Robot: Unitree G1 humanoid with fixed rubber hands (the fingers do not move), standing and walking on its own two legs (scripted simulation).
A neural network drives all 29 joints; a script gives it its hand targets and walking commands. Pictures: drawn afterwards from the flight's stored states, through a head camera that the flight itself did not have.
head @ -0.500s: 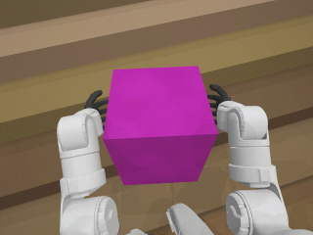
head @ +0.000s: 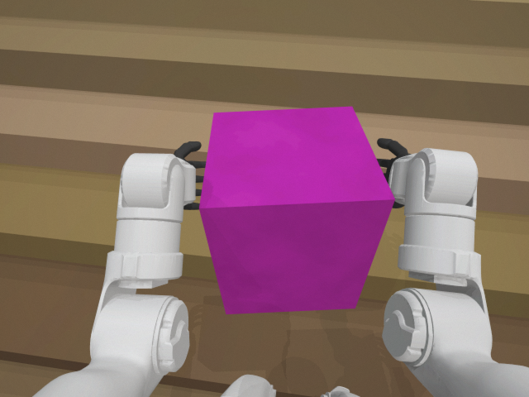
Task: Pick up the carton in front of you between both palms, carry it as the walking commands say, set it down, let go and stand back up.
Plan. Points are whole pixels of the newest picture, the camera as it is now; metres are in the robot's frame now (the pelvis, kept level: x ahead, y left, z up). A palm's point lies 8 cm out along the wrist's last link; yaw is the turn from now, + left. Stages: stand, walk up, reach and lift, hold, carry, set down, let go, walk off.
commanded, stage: carry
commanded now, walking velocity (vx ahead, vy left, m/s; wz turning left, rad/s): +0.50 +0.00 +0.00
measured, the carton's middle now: (286, 214) +0.38 +0.05 +0.08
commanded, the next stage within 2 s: none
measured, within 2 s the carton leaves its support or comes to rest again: neither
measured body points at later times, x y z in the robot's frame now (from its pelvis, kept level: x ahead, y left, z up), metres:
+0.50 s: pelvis +0.29 +0.08 +0.13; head +0.32 +0.07 +0.58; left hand +0.70 +0.18 +0.26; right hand +0.65 -0.12 +0.25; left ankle +0.40 +0.16 -0.53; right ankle +0.14 -0.04 -0.46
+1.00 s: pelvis +0.59 +0.03 +0.27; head +0.60 +0.05 +0.72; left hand +0.96 +0.22 +0.43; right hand +0.99 -0.08 +0.43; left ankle +0.44 +0.14 -0.37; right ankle +0.72 -0.05 -0.37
